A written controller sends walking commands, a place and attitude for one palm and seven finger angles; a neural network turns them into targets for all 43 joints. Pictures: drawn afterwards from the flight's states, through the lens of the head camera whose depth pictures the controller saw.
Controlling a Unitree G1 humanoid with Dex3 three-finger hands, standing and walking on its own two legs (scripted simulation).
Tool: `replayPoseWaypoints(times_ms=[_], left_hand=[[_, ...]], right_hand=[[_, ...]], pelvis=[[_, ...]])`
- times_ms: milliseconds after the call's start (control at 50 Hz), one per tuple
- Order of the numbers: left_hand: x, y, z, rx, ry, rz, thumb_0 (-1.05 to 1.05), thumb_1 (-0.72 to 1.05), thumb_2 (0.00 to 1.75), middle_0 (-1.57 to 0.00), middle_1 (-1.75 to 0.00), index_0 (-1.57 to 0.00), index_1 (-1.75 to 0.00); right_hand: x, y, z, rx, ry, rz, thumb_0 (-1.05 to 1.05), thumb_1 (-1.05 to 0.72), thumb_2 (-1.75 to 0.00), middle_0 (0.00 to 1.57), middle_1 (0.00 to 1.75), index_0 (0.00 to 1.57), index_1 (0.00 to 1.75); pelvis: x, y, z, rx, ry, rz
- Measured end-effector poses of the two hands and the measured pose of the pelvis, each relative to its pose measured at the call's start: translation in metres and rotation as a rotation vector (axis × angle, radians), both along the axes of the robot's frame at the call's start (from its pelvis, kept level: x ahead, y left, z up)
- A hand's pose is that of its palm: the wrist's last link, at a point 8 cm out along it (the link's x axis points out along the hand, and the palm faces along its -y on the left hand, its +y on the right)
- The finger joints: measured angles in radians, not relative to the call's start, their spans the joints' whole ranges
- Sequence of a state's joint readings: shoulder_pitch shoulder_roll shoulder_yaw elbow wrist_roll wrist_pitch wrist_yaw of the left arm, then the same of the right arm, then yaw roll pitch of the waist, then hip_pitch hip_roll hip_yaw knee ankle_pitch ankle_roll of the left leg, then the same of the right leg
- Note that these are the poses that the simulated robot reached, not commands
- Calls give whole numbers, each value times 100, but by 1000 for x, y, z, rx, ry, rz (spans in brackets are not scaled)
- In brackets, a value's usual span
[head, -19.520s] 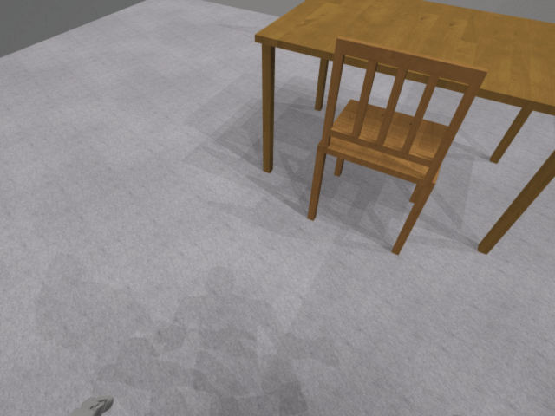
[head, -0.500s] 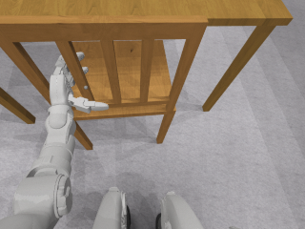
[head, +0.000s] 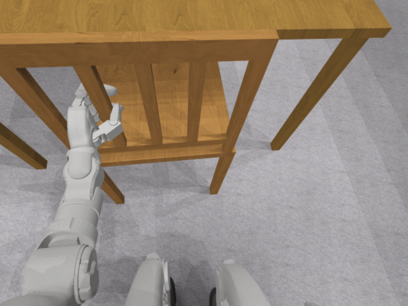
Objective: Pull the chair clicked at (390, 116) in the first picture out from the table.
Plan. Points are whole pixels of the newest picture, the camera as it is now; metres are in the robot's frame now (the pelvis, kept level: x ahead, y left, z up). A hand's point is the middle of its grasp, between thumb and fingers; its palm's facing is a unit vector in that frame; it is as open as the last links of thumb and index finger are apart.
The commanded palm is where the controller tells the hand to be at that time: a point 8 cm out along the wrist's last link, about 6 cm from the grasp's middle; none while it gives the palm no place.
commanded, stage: hook a spindle and tug to test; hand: left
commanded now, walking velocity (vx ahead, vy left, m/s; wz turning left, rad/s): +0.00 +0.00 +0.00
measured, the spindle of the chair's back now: (151, 109) +0.50 +0.09 +0.01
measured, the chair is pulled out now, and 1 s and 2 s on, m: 0.00 0.07 0.22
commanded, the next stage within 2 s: step backward, pulling the chair out in 0.56 s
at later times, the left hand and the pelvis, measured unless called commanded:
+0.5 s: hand (117, 137) +0.43 +0.15 +0.02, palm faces +0.09 -1.00 -0.02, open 5.9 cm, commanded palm +0.39 +0.19 +0.02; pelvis +0.01 +0.00 +0.01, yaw +0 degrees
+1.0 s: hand (119, 148) +0.40 +0.14 +0.04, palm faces +0.02 -0.99 -0.14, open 5.8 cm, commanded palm +0.38 +0.19 +0.04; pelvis +0.01 +0.01 +0.09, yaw +1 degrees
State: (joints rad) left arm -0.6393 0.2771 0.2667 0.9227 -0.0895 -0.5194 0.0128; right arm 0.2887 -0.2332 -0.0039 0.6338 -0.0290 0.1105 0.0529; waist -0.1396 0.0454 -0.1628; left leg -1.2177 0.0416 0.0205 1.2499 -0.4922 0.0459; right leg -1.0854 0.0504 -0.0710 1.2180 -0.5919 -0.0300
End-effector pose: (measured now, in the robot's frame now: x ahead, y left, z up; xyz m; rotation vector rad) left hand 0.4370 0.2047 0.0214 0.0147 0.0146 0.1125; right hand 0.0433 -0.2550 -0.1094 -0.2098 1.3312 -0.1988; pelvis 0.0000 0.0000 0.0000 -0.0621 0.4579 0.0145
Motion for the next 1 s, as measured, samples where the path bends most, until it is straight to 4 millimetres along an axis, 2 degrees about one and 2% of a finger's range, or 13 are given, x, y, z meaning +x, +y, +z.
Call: replayPoseWaypoints(times_ms=[240,440,580,700,760,860,1000], left_hand=[[-16,-5,0,1,-1,-10,2,69,76,-38,-138,-37,-141],[-29,-5,1,4,2,-24,2,68,76,-38,-138,-37,-141],[-39,-5,1,2,4,-24,2,68,76,-38,-138,-37,-141],[-42,-6,2,14,6,-16,1,66,78,-39,-138,-37,-142],[-43,-7,14,61,147,4,4,66,79,-37,-130,-37,-142],[-51,-11,29,67,356,16,9,67,78,-30,-115,-38,-144],[-60,-17,36,94,460,-58,10,65,75,-30,-114,-45,-144]], right_hand=[[28,3,6,17,-45,17,1,-91,-90,20,30,20,30],[51,1,9,11,-104,44,1,-91,-90,20,30,20,30],[57,0,8,11,-131,57,1,-91,-90,20,30,20,30],[54,-1,6,5,-124,55,1,-91,-90,20,30,20,30],[48,5,24,11,-111,-7,1,-91,-90,20,30,20,30],[40,14,64,15,-117,-60,1,-91,-90,20,30,20,30],[29,4,97,-79,-97,-53,1,-91,-90,21,30,20,30]], pelvis=[[12,1,7,8,-9,-5],[13,-1,8,11,-21,-1],[11,-3,8,15,-28,1],[4,-5,6,16,-50,12],[3,-4,28,23,-126,19],[15,1,69,33,-182,1],[14,10,94,23,-249,2]])
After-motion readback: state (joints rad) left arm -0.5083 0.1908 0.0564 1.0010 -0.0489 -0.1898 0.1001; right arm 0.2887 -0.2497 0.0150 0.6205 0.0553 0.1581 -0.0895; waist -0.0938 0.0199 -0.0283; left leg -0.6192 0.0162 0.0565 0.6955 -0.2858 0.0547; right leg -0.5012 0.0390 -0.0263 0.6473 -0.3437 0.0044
